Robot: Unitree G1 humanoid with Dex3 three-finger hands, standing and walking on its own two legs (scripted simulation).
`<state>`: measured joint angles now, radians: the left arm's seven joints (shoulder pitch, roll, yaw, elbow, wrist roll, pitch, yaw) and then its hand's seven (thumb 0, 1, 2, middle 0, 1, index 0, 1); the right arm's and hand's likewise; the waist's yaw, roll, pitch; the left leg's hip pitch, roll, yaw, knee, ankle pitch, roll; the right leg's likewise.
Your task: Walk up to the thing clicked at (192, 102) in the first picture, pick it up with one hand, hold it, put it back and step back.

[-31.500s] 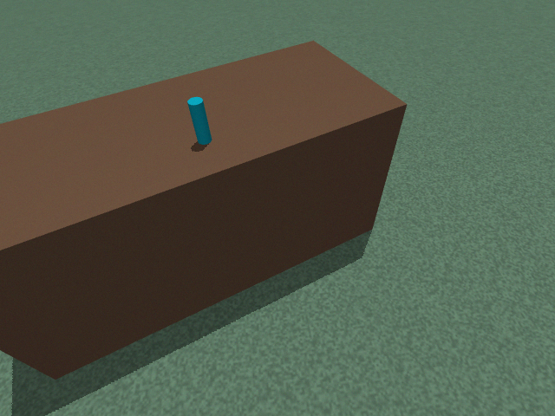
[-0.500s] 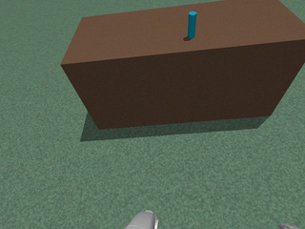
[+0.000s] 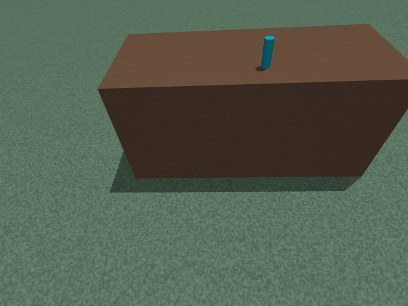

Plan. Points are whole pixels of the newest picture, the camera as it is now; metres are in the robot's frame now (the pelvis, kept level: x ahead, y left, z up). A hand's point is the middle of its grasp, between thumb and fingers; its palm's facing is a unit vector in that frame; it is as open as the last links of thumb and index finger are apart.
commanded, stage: step back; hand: right
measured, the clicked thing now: (267, 52) +1.11 -0.21 -0.04
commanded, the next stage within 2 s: stand in 0.54 s
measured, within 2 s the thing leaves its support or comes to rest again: neither
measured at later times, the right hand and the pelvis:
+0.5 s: hand out of the picture +0.16 -0.21 -0.14, palm faces -0.02 +0.94 -0.33, open 7.4 cm; pelvis +0.05 +0.03 +0.01, yaw -1 degrees
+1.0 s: hand out of the picture +0.12 -0.23 -0.13, palm faces +0.02 +0.94 -0.34, open 7.4 cm; pelvis +0.04 +0.02 +0.02, yaw -1 degrees
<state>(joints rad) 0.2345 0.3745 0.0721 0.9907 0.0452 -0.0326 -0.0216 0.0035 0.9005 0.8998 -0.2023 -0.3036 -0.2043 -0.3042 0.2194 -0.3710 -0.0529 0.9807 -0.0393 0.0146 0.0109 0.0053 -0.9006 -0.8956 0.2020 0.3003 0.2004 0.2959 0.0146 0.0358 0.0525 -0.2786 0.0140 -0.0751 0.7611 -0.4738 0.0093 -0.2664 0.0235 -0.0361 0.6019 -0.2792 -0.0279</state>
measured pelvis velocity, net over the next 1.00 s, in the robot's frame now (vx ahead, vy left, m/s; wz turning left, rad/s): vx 0.04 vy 0.02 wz -0.02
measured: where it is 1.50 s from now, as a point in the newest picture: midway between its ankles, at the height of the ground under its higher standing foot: outside the picture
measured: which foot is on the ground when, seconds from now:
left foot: up 0.00-0.16, down 0.18-1.00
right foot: down 0.00-1.00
